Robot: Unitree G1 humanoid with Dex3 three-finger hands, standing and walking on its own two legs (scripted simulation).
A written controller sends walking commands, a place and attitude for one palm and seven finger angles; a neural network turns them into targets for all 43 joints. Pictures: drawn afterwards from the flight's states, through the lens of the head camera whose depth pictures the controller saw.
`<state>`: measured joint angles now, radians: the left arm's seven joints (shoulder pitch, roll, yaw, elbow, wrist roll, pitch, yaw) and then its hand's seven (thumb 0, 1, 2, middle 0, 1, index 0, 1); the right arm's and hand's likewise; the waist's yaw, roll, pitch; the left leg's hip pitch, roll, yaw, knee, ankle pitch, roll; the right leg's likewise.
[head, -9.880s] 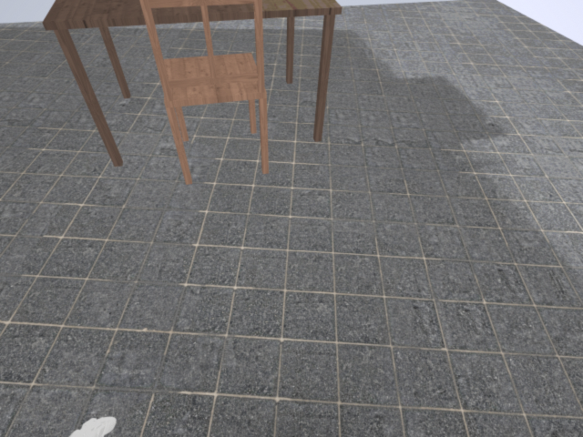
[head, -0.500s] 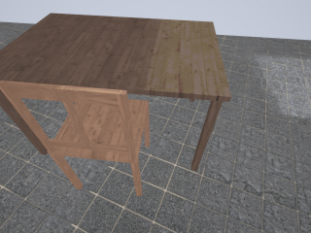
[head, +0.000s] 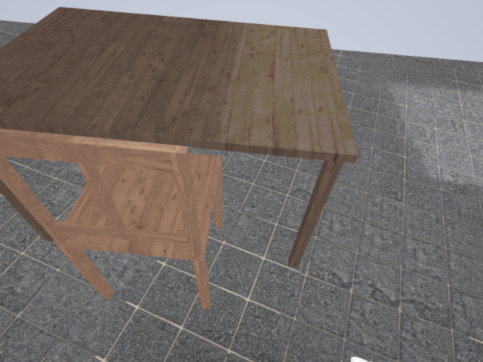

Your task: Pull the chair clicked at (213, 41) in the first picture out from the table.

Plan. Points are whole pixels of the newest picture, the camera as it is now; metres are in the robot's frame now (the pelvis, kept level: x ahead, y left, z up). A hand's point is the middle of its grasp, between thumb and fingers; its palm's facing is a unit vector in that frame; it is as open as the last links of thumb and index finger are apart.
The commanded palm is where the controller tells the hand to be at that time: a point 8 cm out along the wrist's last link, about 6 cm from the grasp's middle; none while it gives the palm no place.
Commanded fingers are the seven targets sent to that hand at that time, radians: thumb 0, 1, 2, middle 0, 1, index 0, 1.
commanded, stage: come to a stop and stand still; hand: left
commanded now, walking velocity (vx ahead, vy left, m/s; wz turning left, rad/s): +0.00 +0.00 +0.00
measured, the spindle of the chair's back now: (105, 200) +0.44 +0.35 -0.08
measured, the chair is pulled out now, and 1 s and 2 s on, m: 0.00 0.00 0.00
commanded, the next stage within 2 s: look again from close up in 0.62 s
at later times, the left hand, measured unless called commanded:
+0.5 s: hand out of the picture -0.01 +0.18 -0.16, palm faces +0.02 -0.98 -0.19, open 7.4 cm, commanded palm none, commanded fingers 0.00 0.90 0.90 -0.20 -0.30 -0.20 -0.30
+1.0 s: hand out of the picture -0.06 +0.17 -0.16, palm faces +0.04 -0.99 -0.17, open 7.4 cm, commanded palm none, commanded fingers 0.00 0.90 0.90 -0.20 -0.30 -0.20 -0.30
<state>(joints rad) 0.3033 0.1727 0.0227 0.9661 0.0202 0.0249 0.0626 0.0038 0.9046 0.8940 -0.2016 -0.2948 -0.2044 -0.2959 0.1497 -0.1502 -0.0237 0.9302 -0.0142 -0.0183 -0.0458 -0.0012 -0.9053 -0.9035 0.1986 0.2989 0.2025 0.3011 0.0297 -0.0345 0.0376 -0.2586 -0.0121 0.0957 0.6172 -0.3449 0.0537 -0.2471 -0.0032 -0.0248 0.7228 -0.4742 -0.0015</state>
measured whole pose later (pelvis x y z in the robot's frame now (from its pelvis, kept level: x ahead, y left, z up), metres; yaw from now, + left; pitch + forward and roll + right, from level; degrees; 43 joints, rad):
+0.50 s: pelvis -0.03 +0.01 +0.01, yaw +0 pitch -2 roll -1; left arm 0.31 0.17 0.00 1.01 0.02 0.01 0.04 0.00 0.90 0.89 -0.20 -0.29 -0.20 -0.30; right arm 0.32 -0.18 0.00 1.09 -0.01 0.01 -0.02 0.00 -0.91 -0.90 0.20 0.30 0.20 0.30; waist -0.01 -0.02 0.04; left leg -0.22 -0.01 0.09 0.48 -0.23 0.06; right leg -0.20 -0.02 -0.04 0.46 -0.24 0.01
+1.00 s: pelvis -0.03 +0.02 +0.01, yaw +0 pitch -1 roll +0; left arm 0.38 0.11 0.00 1.09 0.03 0.00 0.05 0.00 0.91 0.89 -0.20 -0.29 -0.20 -0.30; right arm 0.30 -0.13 0.00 1.12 -0.01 -0.01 -0.02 0.01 -0.91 -0.90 0.20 0.30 0.20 0.30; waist 0.00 0.00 0.02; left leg -0.22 -0.03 0.11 0.45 -0.22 0.07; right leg -0.21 -0.04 -0.02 0.46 -0.23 0.03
